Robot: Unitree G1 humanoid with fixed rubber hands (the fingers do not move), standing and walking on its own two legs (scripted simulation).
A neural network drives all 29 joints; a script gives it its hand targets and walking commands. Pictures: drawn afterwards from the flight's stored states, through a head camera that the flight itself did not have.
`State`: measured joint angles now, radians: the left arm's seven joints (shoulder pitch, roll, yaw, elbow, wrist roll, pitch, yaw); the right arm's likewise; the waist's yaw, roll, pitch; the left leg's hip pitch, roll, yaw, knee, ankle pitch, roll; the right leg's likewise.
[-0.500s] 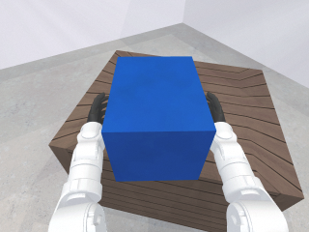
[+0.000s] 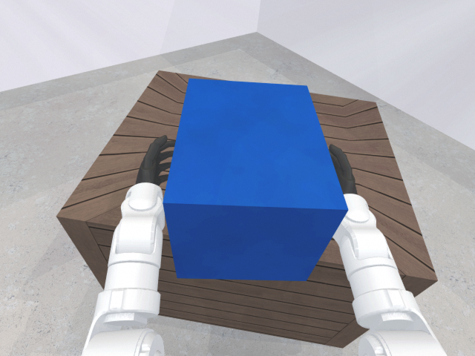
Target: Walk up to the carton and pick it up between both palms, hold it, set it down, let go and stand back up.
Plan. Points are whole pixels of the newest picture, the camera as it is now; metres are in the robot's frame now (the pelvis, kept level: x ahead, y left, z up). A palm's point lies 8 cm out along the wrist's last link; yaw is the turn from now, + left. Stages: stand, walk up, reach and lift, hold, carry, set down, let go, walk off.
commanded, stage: reach and lift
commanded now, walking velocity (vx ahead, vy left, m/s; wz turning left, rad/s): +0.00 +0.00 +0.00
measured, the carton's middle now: (245, 176) +0.41 -0.03 +0.08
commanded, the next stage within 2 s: hold in 1.02 s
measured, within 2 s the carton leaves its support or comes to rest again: neither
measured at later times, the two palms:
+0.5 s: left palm (140, 185) +0.37 +0.15 +0.11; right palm (333, 185) +0.36 -0.17 +0.12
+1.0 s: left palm (159, 141) +0.39 +0.11 +0.19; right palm (363, 165) +0.36 -0.21 +0.16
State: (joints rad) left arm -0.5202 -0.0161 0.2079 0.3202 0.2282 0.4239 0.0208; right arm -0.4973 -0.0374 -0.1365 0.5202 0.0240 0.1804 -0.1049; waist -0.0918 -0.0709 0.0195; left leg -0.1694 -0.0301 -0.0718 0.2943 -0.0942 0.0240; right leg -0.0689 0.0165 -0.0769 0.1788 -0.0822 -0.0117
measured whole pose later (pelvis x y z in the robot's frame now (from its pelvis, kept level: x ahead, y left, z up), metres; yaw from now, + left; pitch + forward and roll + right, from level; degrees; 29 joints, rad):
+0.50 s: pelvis +0.02 -0.01 +0.00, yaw +1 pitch +0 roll -1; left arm -0.36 0.02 0.15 0.07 0.20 0.48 0.00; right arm -0.37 -0.03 -0.02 0.32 0.14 0.19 -0.19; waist -0.08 -0.08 0.00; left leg -0.16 -0.02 -0.08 0.28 -0.12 0.01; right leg -0.05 0.03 -0.09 0.16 -0.11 -0.03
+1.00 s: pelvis +0.02 -0.01 +0.00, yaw -2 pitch -3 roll -1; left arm -0.54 -0.02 0.18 0.01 0.22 0.67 0.01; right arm -0.49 -0.11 -0.06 0.28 0.15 0.33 -0.17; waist -0.08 -0.04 0.01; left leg -0.08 -0.01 -0.03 0.26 -0.12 0.01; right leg 0.00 0.04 -0.04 0.15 -0.10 -0.03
